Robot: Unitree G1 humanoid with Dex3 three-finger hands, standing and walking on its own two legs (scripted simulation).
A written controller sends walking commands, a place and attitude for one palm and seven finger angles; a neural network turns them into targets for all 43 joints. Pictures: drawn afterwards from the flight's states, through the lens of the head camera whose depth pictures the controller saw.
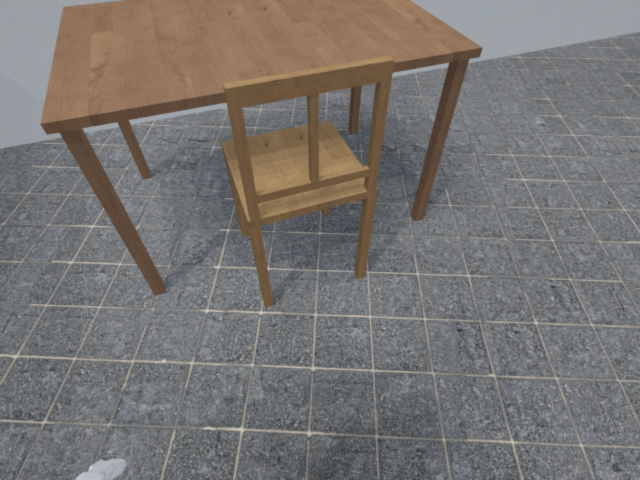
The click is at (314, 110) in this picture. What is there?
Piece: chair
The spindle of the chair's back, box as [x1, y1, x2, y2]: [307, 94, 318, 182]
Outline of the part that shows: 318,94 307,96 309,178 311,182 318,180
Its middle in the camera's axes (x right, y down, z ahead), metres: -0.02 -0.25 +0.97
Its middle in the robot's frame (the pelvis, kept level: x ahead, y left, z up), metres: +0.89 +0.06 -0.09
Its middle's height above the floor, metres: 0.68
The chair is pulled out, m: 0.00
